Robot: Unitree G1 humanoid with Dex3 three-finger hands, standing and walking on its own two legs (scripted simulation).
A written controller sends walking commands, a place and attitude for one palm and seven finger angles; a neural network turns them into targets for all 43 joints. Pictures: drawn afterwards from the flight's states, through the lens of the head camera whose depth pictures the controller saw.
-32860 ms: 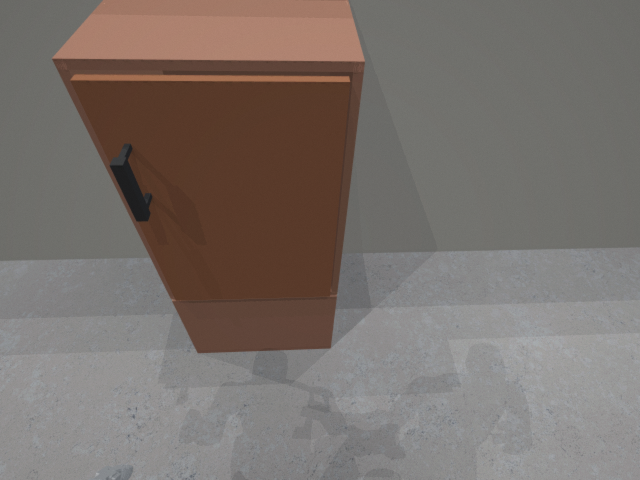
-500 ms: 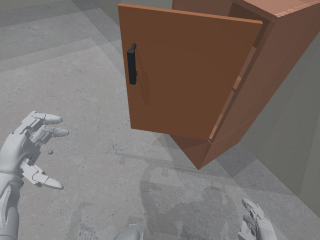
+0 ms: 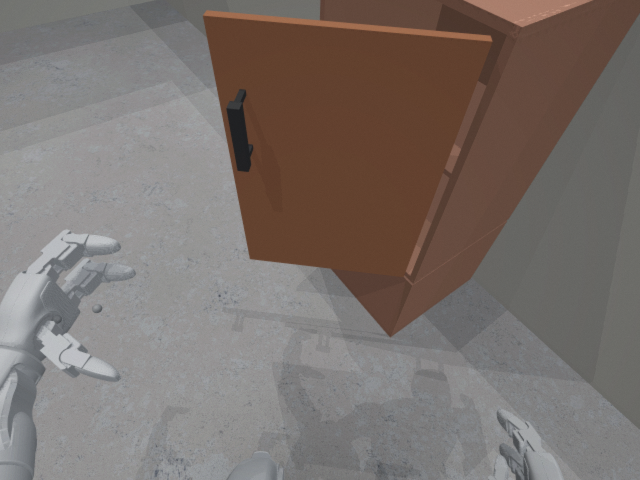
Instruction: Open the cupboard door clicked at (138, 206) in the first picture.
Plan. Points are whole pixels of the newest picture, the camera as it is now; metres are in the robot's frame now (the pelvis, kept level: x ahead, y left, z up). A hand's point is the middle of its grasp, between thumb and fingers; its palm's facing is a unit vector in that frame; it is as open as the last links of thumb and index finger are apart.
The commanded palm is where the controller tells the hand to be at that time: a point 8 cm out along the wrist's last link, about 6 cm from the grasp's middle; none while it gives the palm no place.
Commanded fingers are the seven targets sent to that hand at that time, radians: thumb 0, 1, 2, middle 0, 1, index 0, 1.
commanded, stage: raise the hand with hooked fingers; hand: left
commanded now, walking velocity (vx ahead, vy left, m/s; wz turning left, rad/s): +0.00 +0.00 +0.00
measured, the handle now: (242, 131) +0.63 +0.17 +0.06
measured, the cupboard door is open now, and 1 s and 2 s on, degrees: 48 48 48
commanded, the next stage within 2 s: move the hooked fingers beside the handle in 0.08 s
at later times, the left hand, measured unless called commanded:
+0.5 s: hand (121, 262) +0.35 +0.27 +0.07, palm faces -0.08 -1.00 +0.00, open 14.0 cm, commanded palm +0.33 +0.31 +0.07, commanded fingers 0.00 -0.50 0.30 -0.30 -1.20 -0.30 -1.20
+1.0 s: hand (162, 209) +0.44 +0.24 +0.08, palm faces -0.09 -1.00 +0.01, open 14.0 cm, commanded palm +0.42 +0.30 +0.07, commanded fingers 0.00 -0.50 0.30 -0.30 -1.20 -0.30 -1.20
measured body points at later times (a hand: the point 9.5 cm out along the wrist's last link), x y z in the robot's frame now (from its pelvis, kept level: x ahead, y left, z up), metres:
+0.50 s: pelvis +0.00 +0.00 -0.01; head +0.07 +0.02 +0.44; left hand +0.35 +0.32 +0.07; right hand +0.14 -0.25 -0.09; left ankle +0.06 +0.11 -0.69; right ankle -0.01 -0.11 -0.69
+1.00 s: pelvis +0.01 +0.01 -0.01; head +0.09 +0.03 +0.43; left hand +0.43 +0.30 +0.08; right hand +0.08 -0.26 -0.11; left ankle +0.06 +0.11 -0.69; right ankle -0.01 -0.11 -0.69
